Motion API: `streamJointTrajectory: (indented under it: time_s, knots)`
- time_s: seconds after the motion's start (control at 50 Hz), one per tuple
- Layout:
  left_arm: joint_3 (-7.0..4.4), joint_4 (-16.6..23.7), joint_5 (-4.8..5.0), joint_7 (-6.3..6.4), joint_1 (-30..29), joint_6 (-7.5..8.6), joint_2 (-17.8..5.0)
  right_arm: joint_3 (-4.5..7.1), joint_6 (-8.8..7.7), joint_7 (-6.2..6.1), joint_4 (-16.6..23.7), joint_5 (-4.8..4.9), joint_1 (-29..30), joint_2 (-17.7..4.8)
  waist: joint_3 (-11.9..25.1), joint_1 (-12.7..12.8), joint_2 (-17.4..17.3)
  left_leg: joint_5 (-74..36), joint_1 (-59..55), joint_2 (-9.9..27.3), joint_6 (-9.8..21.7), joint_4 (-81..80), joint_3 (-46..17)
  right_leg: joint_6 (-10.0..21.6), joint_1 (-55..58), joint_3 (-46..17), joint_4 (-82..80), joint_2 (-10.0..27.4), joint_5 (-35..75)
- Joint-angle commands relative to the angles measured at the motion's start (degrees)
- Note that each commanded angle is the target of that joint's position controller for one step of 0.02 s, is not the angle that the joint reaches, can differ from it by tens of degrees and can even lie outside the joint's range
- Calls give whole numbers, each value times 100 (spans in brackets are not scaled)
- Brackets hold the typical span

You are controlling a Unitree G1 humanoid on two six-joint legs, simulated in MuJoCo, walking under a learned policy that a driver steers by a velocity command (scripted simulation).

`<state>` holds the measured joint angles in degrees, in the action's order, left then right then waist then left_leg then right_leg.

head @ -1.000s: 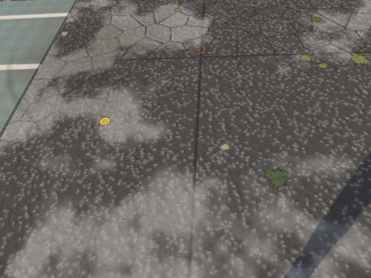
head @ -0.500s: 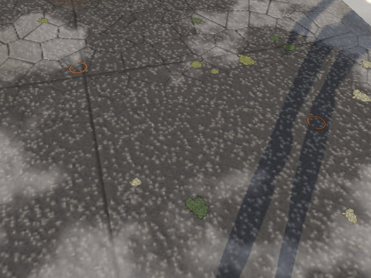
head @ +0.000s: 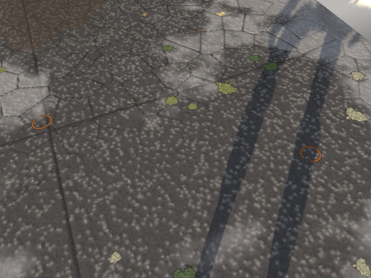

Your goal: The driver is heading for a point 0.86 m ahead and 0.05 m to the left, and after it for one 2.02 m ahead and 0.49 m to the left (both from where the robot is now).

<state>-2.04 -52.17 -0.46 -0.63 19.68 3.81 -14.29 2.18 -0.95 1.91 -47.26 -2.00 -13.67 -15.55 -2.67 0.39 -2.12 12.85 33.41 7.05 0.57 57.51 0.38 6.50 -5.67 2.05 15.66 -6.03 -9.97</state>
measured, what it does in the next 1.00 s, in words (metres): walks ahead: left foot, then right foot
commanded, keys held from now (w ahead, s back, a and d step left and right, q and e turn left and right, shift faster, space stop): w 0.48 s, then no key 0.52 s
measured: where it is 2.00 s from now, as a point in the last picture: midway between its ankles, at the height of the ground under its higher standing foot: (192, 238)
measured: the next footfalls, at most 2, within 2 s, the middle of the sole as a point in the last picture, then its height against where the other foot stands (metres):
left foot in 0.28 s outside the picture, level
right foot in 0.76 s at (215, 256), level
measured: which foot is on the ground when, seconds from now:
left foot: up 0.00-0.26, down 0.28-0.78, up 0.80-1.00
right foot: down 0.00-0.30, up 0.32-0.74, down 0.76-1.00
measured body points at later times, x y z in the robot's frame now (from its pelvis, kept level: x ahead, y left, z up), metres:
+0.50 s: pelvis +0.29 +0.06 +0.00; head +0.31 +0.07 +0.45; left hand +0.35 +0.32 -0.15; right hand +0.32 -0.21 -0.13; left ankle +0.30 +0.12 -0.75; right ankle +0.27 -0.09 -0.66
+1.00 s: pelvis +0.44 +0.02 -0.01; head +0.46 +0.01 +0.44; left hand +0.50 +0.26 -0.16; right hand +0.47 -0.21 -0.17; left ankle +0.41 +0.15 -0.72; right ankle +0.52 -0.04 -0.75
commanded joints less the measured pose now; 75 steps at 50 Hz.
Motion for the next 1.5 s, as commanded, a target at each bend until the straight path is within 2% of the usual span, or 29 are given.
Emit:
streamJointTrajectory:
  time_s: [0.02,0.2,0.24,0.28,0.3,0.32,0.34,0.36,0.38,0.42,0.48,0.54,0.66,0.74,0.76,0.78,0.8,0.82,0.86,0.9,0.96,1.02,1.08,1.1,1.12,1.16,1.26,1.42,1.5]
  knots:
    - [-137,157,21,11,86,122,-671,79,-11,15,324,3,215,-313,-188,-33,459,-681,416,74,-108,-531,75,668,-47,-1016,-989,1493,1400]
    - [-110,-375,-74,125,778,109,-798,8,-113,6,768,34,1477,-300,-388,256,503,-931,298,-368,277,-2297,343,483,1189,-768,-585,1779,2770]
    - [-126,-407,-99,165,592,107,-903,50,-157,-45,650,36,1039,-375,-175,-13,572,-461,-466,-643,478,-2541,456,338,1288,-626,17,1776,4180]
    - [-133,-429,-100,163,433,81,-958,179,-247,-160,124,-8,-530,-595,693,-708,417,-517,-2442,-885,737,-3009,517,147,887,-331,1903,1465,4755]
    - [-57,-278,-59,153,485,107,-750,301,-284,-243,-93,-134,-1556,-1037,1416,-1022,-74,-39,-3979,270,1025,-3072,-729,56,-263,-139,3600,1149,2893]
    - [22,-266,109,86,1223,109,-185,446,-267,-214,-164,-147,-1689,-1606,1972,-623,-1471,184,-5295,1772,1858,-3759,-3686,-192,-2318,-43,5640,-90,-1623]
    - [-104,-299,-64,110,772,99,-736,373,-218,-156,-119,83,-1181,-1195,1480,-521,-466,460,-4748,1507,1694,-4142,-3863,-70,-2826,-828,6045,203,-1731]
    - [-129,-176,-49,77,369,122,-737,285,-223,-139,-20,131,-546,-859,678,-293,-182,342,-3906,1355,1556,-4218,-2850,-52,-2938,-755,5898,513,-1177]
    - [-97,-131,-43,56,124,137,-621,207,-261,-112,-19,99,-278,-548,338,-201,102,-246,-3307,1105,1431,-4411,-2247,-66,-2796,-665,5606,722,-838]
    - [-65,-160,-139,1,150,2,-425,112,-335,-128,-181,111,-206,-275,139,60,-123,-965,-2635,661,1150,-4643,-1369,-179,-2330,-557,5114,955,-628]
    - [-38,-129,-174,-84,-15,-128,-256,128,-456,-124,-435,148,-589,-371,101,127,-146,-1606,-2512,524,1178,-4843,-913,-336,-2392,-354,4776,1023,-409]
    - [2,36,-167,-73,-595,-158,-170,95,-474,-138,-612,144,-798,-373,-149,101,-86,-3689,-2532,372,1126,-4722,-319,-542,-2678,-85,3989,1047,51]
    - [116,88,-57,29,-1238,-106,-64,13,-381,-200,-881,141,-1051,-333,135,-159,-395,-4637,-2878,149,829,-4185,145,-511,-1824,220,2141,652,975]
    - [38,-221,-116,142,-612,12,-255,6,-291,-296,-995,143,-866,-307,181,132,-283,-4372,-3175,293,704,-3232,-115,-221,-1040,47,1148,532,851]
    - [-1,-374,-161,173,-207,106,-373,7,-283,-303,-1029,165,-916,-313,344,298,32,-3788,-3036,89,538,-2577,-40,-148,-397,-119,596,707,1936]
    - [-86,-478,-232,198,286,175,-788,-44,-306,-325,-941,191,-1242,-145,963,232,656,-1834,-2376,-196,356,-1618,134,77,813,-940,1152,1740,4870]
    - [-95,-529,-115,195,412,90,-772,-161,-202,-326,-1162,423,-2125,390,1879,54,1532,1943,-1662,-923,233,-253,234,1212,1708,-2157,1249,2939,6318]
    - [-25,-435,73,147,210,22,-503,-50,-54,-371,-1254,292,-1768,-54,1787,162,904,2659,-1519,-954,202,135,-180,1361,1177,-2270,959,2867,5368]
    - [75,-348,27,199,-544,-59,-243,-7,41,-336,-1130,64,-995,-28,750,-43,604,2159,-1342,-753,125,105,-341,1040,8,-1771,304,2381,3411]
    - [131,-368,-14,291,-892,-102,-121,-54,152,-316,-1208,36,-977,177,432,-313,771,1646,-1869,-599,-9,-583,-295,655,-838,-1186,-43,1930,2561]
    - [126,-484,-70,273,-789,-105,-191,-92,291,-390,-1413,88,-1070,269,613,-303,733,1479,-2226,-691,-94,-1436,-81,506,-889,-1025,-120,1750,1662]
    - [77,-563,-30,253,-810,-187,-329,-117,357,-427,-1488,102,-912,280,553,-262,776,862,-2484,-670,-44,-2178,31,349,-1164,-1122,-344,1670,-272]
    - [30,-633,49,251,-798,-334,-321,-147,315,-406,-1544,8,-896,205,59,-287,549,157,-2836,-491,136,-3321,-134,-180,-1853,-1167,-550,1476,-2126]
    - [17,-661,69,249,-688,-377,-270,-149,261,-405,-1499,-11,-838,84,-124,-182,388,535,-2551,-239,205,-3665,-471,-352,-1828,-1094,-504,1323,-2091]
    - [5,-664,93,236,-653,-422,-186,-149,211,-393,-1528,64,-691,37,-438,-34,-130,1141,-1642,-183,260,-3879,-668,-405,-1346,-797,-329,1050,-1485]
    - [36,-808,23,210,-435,-410,-26,-200,69,-398,-1521,107,-506,191,-284,122,-363,1278,-1109,-67,179,-4316,-816,-370,-347,-681,180,997,-455]
    - [68,-1035,-5,204,-281,-329,0,-197,4,-425,-1562,138,-668,219,-149,78,71,685,-1540,-160,191,-4205,-665,-339,-339,-740,179,1065,-177]
    - [116,-1236,5,249,-154,-321,98,-212,11,-430,-1655,134,-939,296,-147,-8,206,396,-1766,-185,247,-4090,-587,-368,-434,-744,173,1075,-44]
    - [41,-1177,-25,222,-124,-381,-23,-103,71,-402,-1592,92,-1108,89,-375,-85,16,2748,-1570,-264,544,-4168,-799,-191,-1089,-525,630,706,-2220]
